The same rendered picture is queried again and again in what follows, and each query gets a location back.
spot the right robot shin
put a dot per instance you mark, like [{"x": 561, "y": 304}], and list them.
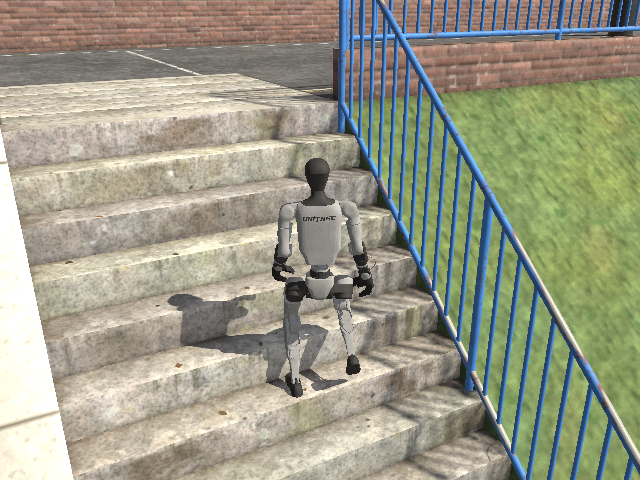
[{"x": 347, "y": 328}]

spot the robot left hand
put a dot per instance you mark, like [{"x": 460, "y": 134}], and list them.
[{"x": 278, "y": 277}]

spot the right robot forearm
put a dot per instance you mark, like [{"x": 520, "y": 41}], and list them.
[{"x": 362, "y": 264}]

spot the robot left upper arm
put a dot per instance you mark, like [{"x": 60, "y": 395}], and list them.
[{"x": 287, "y": 212}]

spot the left robot foot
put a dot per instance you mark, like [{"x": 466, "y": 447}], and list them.
[{"x": 296, "y": 389}]

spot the robot right upper arm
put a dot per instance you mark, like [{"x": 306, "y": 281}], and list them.
[{"x": 349, "y": 210}]

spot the robot right hand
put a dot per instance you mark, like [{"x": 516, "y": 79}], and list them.
[{"x": 360, "y": 283}]

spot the left robot forearm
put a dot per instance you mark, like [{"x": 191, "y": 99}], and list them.
[{"x": 279, "y": 262}]

